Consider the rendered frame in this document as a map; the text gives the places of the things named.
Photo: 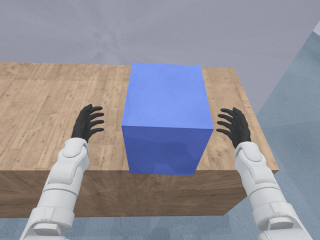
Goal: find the carton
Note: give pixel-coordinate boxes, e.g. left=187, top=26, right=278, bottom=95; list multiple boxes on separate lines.
left=121, top=62, right=214, bottom=176

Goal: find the robot left forearm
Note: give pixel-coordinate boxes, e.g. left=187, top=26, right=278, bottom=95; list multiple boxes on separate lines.
left=19, top=137, right=89, bottom=240

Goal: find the robot left hand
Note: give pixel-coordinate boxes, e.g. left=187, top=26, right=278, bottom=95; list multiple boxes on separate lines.
left=71, top=104, right=105, bottom=143

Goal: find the pedestal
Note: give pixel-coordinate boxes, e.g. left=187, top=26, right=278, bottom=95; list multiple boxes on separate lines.
left=0, top=62, right=279, bottom=219

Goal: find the robot right forearm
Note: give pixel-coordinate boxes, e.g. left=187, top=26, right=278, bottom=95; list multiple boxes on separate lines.
left=234, top=141, right=313, bottom=240

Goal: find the robot right hand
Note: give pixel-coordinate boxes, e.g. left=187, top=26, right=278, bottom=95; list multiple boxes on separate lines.
left=216, top=107, right=252, bottom=149

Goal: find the robot right upper arm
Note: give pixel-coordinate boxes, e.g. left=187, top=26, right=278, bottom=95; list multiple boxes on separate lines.
left=258, top=228, right=311, bottom=240

